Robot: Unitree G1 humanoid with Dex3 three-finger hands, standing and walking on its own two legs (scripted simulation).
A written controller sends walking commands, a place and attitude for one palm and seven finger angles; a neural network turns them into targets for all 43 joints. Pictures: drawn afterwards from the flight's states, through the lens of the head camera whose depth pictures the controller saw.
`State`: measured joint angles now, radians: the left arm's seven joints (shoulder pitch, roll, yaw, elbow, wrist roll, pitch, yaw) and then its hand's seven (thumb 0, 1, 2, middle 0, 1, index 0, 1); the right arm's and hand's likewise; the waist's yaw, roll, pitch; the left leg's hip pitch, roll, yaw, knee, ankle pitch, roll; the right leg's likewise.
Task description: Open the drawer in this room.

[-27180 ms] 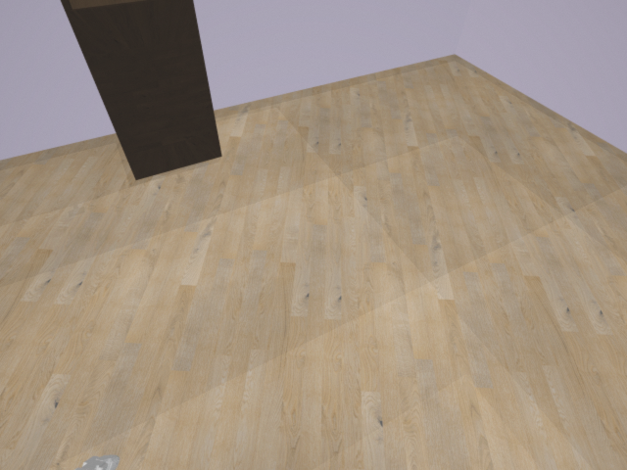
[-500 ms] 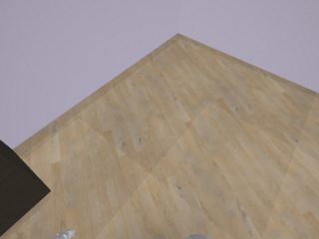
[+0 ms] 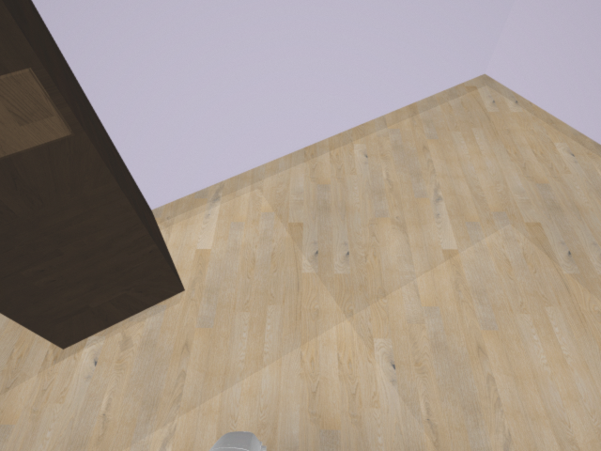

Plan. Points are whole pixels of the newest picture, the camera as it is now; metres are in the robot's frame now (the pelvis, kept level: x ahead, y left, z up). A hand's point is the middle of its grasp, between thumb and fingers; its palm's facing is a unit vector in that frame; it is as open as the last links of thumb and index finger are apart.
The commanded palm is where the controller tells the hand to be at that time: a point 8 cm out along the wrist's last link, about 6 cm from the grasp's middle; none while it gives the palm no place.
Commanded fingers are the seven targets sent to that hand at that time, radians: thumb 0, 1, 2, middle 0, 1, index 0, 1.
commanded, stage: turn to face it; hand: left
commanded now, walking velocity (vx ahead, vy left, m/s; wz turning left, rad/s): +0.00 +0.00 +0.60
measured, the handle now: out of the picture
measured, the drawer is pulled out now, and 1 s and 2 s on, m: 0.00 0.00 0.00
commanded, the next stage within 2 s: take the last steps up to it in 0.82 s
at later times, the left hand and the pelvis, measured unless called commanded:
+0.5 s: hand out of the picture +0.04 +0.27 -0.16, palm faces +0.30 -0.92 -0.25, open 7.4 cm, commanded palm none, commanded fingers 0.00 0.90 0.90 -0.20 -0.30 -0.20 -0.30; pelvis -0.01 +0.03 +0.00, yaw +17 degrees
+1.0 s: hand out of the picture -0.11 +0.20 -0.17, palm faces +0.54 -0.81 -0.25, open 7.4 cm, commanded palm none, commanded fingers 0.00 0.90 0.90 -0.20 -0.30 -0.20 -0.30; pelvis -0.03 +0.01 +0.00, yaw +31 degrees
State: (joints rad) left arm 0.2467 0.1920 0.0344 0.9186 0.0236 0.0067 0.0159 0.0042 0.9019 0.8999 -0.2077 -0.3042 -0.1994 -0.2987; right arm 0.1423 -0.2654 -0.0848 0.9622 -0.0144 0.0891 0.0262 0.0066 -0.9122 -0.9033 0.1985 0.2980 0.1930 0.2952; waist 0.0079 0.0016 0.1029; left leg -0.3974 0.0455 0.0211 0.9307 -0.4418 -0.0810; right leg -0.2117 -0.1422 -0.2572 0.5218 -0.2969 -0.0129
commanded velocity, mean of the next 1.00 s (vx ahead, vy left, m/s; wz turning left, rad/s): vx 0.03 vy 0.00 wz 0.42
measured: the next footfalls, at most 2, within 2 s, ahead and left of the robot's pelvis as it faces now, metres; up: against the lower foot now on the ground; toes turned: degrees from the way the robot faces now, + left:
left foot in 0.12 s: +0.01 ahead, +0.14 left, +0.00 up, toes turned +11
right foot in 0.62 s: +0.07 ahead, -0.09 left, +0.00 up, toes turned +18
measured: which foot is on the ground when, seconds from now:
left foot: up 0.00-0.10, down 0.12-0.62, up 0.64-1.00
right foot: down 0.00-0.12, up 0.14-0.60, down 0.62-1.00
